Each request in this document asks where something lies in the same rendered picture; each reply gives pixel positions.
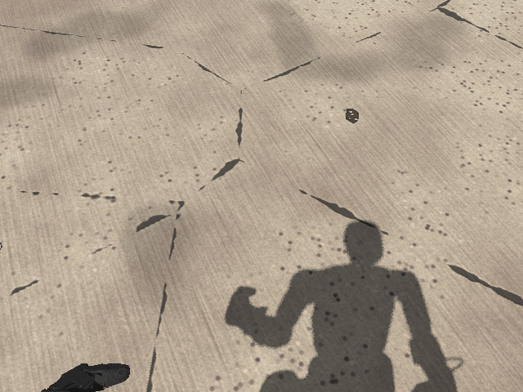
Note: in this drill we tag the robot left hand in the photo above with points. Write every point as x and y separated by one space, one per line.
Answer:
84 378

